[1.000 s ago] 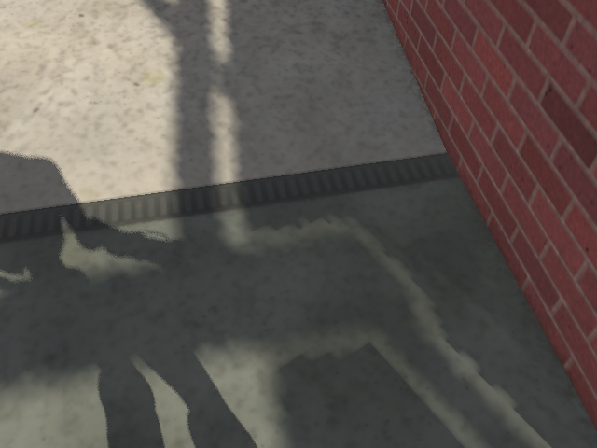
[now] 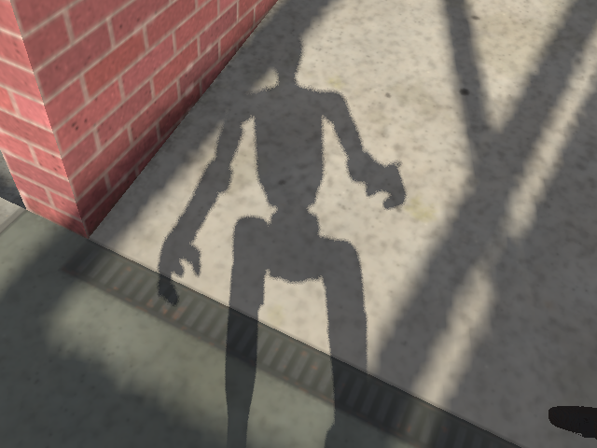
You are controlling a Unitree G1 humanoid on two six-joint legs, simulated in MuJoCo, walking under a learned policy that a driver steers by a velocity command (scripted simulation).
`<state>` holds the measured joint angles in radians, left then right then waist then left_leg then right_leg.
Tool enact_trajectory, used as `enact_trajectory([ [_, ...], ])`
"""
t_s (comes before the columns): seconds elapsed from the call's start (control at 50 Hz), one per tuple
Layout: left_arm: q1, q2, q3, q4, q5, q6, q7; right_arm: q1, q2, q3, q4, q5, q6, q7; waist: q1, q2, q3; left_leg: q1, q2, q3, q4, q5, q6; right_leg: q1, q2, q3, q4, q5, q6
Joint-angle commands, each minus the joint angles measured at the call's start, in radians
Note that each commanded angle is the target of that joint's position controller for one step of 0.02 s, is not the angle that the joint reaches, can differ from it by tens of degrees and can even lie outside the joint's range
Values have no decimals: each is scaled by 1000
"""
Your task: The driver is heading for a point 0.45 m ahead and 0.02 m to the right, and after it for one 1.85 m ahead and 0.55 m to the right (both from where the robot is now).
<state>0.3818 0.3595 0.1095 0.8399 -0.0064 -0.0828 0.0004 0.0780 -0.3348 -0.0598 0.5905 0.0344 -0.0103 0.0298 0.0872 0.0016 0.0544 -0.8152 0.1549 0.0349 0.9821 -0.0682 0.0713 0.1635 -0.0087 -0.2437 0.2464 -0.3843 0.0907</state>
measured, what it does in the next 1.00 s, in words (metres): walks ahead, turning right: left foot, then right foot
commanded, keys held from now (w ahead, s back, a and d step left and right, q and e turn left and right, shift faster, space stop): w+q+shift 0.10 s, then w+e+shift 0.14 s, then e+shift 0.76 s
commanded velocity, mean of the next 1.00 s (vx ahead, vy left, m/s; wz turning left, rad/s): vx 0.47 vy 0.00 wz -0.35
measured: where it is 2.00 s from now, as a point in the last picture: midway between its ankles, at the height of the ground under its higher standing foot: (250, 350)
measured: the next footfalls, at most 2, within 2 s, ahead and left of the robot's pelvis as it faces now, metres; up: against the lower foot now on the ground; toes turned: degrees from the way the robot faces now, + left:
left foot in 0.10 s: +0.29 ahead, +0.10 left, +0.00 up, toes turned +11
right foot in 0.52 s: +0.71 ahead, +0.05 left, +0.01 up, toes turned +3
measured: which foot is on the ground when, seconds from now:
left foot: up 0.00-0.08, down 0.10-0.54, up 0.56-0.94, down 0.96-1.00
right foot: down 0.00-0.10, up 0.12-0.50, down 0.52-0.98, up 1.00-1.00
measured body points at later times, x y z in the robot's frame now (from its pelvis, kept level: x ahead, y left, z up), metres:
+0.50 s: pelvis +0.43 +0.07 +0.00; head +0.47 +0.10 +0.45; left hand +0.61 +0.32 -0.10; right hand +0.50 -0.20 -0.10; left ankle +0.26 +0.08 -0.71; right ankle +0.68 +0.02 -0.67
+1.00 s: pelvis +0.65 +0.15 +0.01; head +0.69 +0.13 +0.46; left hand +0.93 +0.37 -0.06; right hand +0.73 -0.18 -0.07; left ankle +0.79 +0.24 -0.72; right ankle +0.66 +0.05 -0.71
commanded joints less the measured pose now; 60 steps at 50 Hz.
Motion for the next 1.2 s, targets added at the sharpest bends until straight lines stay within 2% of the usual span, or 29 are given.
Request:
enact_trajectory([
  [0.02,-217,171,23,-127,-13,-22,-4,82,-41,-10,-17,0,0,20,-147,-17,58,328,-71,82,-105,92,44,-226,-224,-10,-85,820,-168],
  [0.08,-245,221,34,-147,-19,16,-1,455,-195,-92,73,19,15,13,-370,-84,-163,832,-214,148,-168,-83,122,-259,-228,-7,516,1322,-151],
  [0.1,-244,127,3,-146,-7,5,2,593,-245,-115,140,25,25,0,-400,90,-142,1078,-201,24,-224,-56,160,-529,-118,24,948,636,-93],
  [0.12,-80,-68,-58,-195,5,-33,-11,442,-301,-96,98,12,11,-3,-155,499,-180,1181,-34,-498,-436,-263,307,-874,63,147,1348,-213,-77],
  [0.14,-71,29,-62,-212,-28,-74,-18,392,-217,-69,22,-8,-20,7,-171,366,-379,1210,129,-883,-704,-664,357,-943,30,363,1361,-135,-122],
  [0.16,-184,106,-42,-198,-72,-81,-16,406,-155,-60,40,-21,-45,11,-209,158,-227,1073,149,-880,-792,-715,294,-970,-8,350,1298,-42,-148],
  [0.2,-245,46,-60,-193,-44,-61,4,288,-125,-42,60,-40,-86,17,-125,-40,-78,778,119,-678,-756,-528,217,-889,-109,350,1164,73,-164],
  [0.28,-156,29,-52,-111,-39,18,-13,198,-42,-10,89,-54,-115,-9,-53,4,28,542,14,-255,-769,44,99,-771,-176,350,999,223,-125],
  [0.32,-267,-3,-66,-147,-20,16,-22,212,-64,-16,104,-59,-122,-40,-84,-17,73,527,-37,-62,-796,395,28,-767,-109,316,795,330,-100],
  [0.4,-382,-60,-77,-172,3,-16,-69,257,-76,-7,123,-71,-108,-94,-146,-10,25,652,-97,135,-768,523,-78,-694,6,145,404,739,-76],
  [0.46,-324,-27,-58,-179,-5,-16,-103,274,-109,-15,125,-62,-62,-130,-122,54,-43,791,-66,172,-601,734,-114,-617,94,67,307,737,-69],
  [0.5,-90,57,-19,-139,-10,10,-105,199,-128,-25,89,-53,-37,-142,6,150,-148,781,-26,160,-373,959,-124,-413,146,64,370,576,-103],
  [0.52,132,140,15,-88,-12,30,-90,104,-135,-30,50,-59,-36,-136,133,147,-214,670,-31,140,-123,916,-129,-194,122,132,395,548,-142],
  [0.54,286,152,18,-39,-11,46,-60,-15,-75,-16,29,-45,-46,-103,235,-61,-179,520,-172,139,344,167,-158,-73,15,262,220,715,-200],
  [0.56,151,162,-1,-73,56,25,-38,152,107,30,3,-78,-66,-50,20,-366,-179,132,-337,-35,754,-661,-185,97,-76,560,413,1115,-309],
  [0.58,-30,165,-19,-171,78,18,-26,329,111,54,19,-84,-86,-20,-83,-259,-365,159,-305,-198,829,-626,-139,53,-181,804,307,1217,-377],
  [0.6,-158,183,-1,-270,87,22,-17,353,-35,31,-16,-39,-89,-5,-120,-146,-443,124,-293,-266,760,-469,-108,38,-279,1053,82,536,-494],
  [0.62,-212,132,-3,-295,27,32,-17,203,-116,11,-35,-45,-85,-17,-100,117,-272,62,-236,-231,621,-401,-101,-117,-247,1059,-5,141,-468],
  [0.64,-227,103,-12,-293,-9,34,-13,138,-120,4,-47,-47,-63,-31,-119,170,-205,98,-213,-241,526,-354,-115,-255,-218,1047,-23,51,-446],
  [0.7,-237,106,-8,-283,-11,53,-5,106,-81,3,-39,-60,-31,-57,-138,107,-88,258,-184,-220,197,-346,-158,-494,-38,787,8,256,-367],
  [0.76,-158,136,4,-252,-13,86,31,42,-19,19,-43,-65,-28,-75,-99,6,-180,300,-230,-191,-1,-255,-199,-443,8,689,107,606,-321],
  [0.82,-183,127,6,-278,-33,123,59,-2,-23,13,-27,-34,-18,-76,-79,-95,-210,306,-241,-214,-138,-152,-204,-400,31,705,124,365,-256],
  [0.94,-202,99,11,-317,-20,145,43,-47,-56,-17,-5,-29,-49,-51,-52,-204,-151,489,-245,-226,-510,-114,-163,-401,41,832,192,195,-217],
  [0.98,-134,33,-7,-308,-22,145,33,0,-101,-36,15,-38,-50,-52,-39,-57,-218,745,-35,-335,-662,24,-58,-510,134,717,432,-174,-150],
  [1.0,-30,19,-10,-313,-25,146,23,-23,-151,-43,-3,-68,-31,-58,24,190,-256,868,175,-541,-600,207,88,-683,240,550,635,-347,-95],
  [1.02,-69,122,12,-324,-25,133,13,-14,-131,-49,-2,-81,-23,-59,-14,256,-236,812,260,-634,-651,99,163,-800,149,491,835,-248,-49],
  [1.04,-131,183,31,-307,-31,133,14,-37,-75,-37,-20,-75,-20,-66,-47,161,-172,736,182,-531,-661,-26,142,-802,99,460,912,-148,-22],
  [1.08,-113,154,26,-288,-19,158,23,-76,-41,-19,-34,-57,-5,-83,-39,100,-125,642,84,-347,-648,-32,95,-800,73,396,1075,-36,10],
  [1.2,-206,54,-22,-351,-25,153,8,24,-71,-25,-9,-72,27,-106,-114,146,-133,744,81,-149,-647,84,148,-852,-53,271,929,48,59],
])
Keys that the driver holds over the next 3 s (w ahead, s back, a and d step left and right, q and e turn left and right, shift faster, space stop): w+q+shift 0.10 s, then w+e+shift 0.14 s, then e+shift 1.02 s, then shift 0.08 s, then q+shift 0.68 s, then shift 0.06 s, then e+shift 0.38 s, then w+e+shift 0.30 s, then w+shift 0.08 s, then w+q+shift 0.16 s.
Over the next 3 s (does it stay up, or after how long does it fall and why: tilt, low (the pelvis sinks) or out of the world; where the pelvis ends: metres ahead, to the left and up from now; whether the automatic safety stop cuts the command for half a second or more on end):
stays up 0.84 0.02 0.01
